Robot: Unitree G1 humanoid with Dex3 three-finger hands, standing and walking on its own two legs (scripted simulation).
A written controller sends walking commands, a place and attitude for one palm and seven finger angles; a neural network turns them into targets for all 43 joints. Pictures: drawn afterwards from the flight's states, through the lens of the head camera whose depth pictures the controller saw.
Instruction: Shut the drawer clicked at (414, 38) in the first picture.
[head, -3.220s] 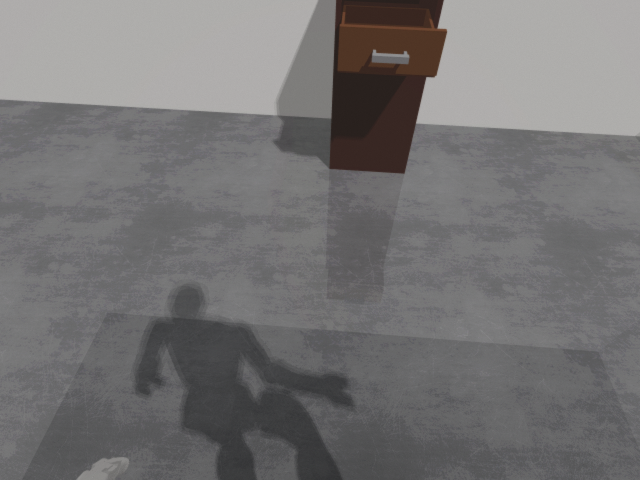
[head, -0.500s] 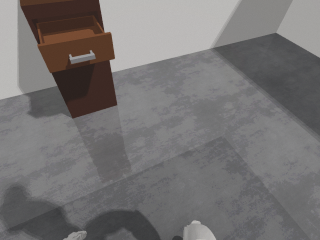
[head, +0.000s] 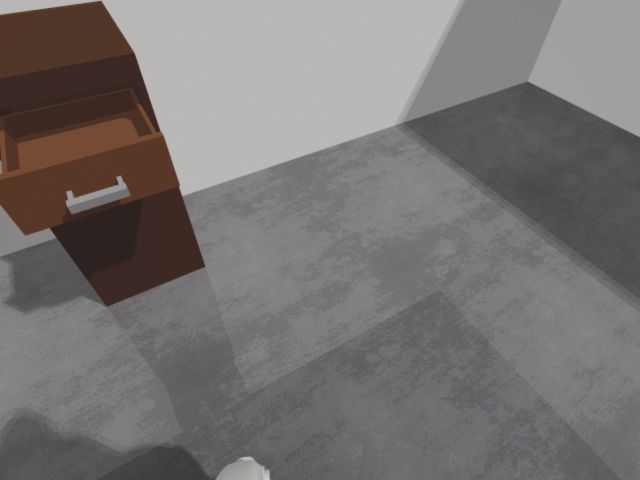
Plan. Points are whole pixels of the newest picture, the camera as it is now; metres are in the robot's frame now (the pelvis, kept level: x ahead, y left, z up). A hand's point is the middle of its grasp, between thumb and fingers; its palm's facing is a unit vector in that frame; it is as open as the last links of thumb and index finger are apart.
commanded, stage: walk to a spot facing it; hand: left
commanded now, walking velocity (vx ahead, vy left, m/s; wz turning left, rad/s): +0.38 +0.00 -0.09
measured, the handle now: (97, 192) +0.65 +0.50 -0.06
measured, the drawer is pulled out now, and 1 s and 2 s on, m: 0.28 0.28 0.28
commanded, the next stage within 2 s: turn to face it in 0.38 s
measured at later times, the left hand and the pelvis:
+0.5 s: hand (190, 408) +0.26 +0.23 -0.17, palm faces -0.10 -0.98 -0.15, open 7.4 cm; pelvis +0.18 +0.05 +0.00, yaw -10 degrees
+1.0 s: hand (219, 357) +0.36 +0.20 -0.19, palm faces +0.05 -0.99 -0.15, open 7.3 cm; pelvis +0.24 +0.03 -0.02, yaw +2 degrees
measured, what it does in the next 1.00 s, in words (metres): walks ahead: left foot, then right foot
